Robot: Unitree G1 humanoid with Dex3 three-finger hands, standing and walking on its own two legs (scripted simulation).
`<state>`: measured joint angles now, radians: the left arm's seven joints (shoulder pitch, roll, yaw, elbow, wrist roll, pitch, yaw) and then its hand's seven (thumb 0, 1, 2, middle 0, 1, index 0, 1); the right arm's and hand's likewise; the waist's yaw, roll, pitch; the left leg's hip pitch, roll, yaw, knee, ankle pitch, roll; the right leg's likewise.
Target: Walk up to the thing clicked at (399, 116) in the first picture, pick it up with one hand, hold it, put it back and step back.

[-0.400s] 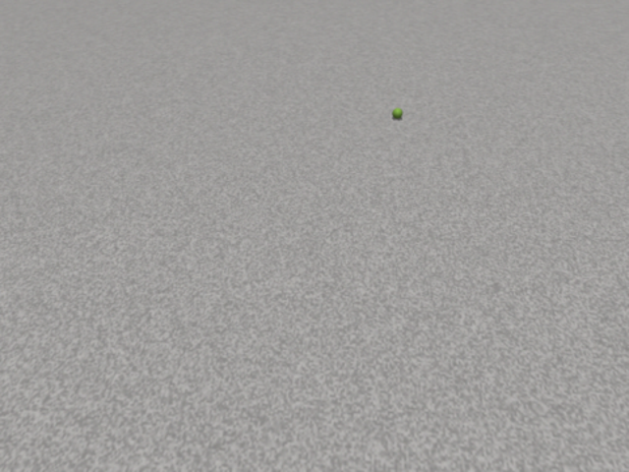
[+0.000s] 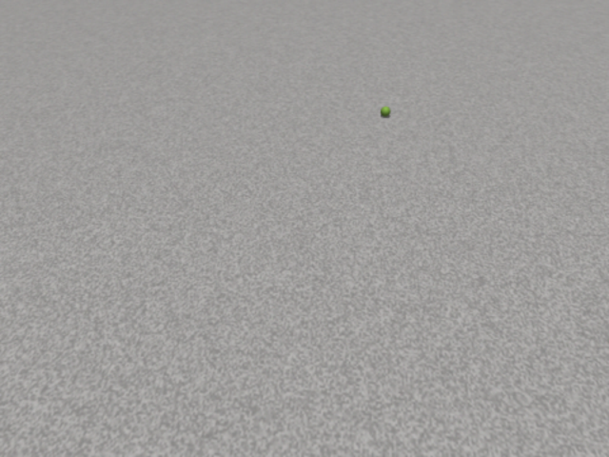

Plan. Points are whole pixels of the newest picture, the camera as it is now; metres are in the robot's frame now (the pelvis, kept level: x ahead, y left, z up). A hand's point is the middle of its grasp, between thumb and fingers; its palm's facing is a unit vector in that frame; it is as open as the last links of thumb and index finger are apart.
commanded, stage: stand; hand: left
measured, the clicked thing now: (385, 111) +2.09 -0.45 -0.75
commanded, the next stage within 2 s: walk up in 0.72 s
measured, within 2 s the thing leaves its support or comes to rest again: neither
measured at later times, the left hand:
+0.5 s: hand out of the picture +0.08 +0.25 -0.16, palm faces -0.02 -0.94 -0.34, open 7.4 cm
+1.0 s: hand (141, 419) +0.21 +0.26 -0.12, palm faces -0.29 -0.87 -0.41, open 7.4 cm
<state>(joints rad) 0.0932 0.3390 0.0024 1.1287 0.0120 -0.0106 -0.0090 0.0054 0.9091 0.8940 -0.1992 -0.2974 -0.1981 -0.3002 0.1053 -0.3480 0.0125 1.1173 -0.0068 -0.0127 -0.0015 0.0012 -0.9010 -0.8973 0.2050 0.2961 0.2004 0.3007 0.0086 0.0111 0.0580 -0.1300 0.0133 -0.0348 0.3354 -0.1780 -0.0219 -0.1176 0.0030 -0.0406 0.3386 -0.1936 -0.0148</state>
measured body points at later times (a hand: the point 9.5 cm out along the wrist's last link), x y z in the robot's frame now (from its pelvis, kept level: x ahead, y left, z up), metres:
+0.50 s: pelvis +0.00 +0.00 +0.00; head +0.02 -0.01 +0.45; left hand +0.08 +0.30 -0.13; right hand +0.08 -0.30 -0.14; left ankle +0.00 +0.13 -0.75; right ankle -0.01 -0.11 -0.75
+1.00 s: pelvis +0.06 +0.00 -0.01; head +0.06 -0.03 +0.44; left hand +0.23 +0.31 -0.10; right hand +0.06 -0.35 -0.13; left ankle +0.00 +0.13 -0.75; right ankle +0.06 -0.14 -0.70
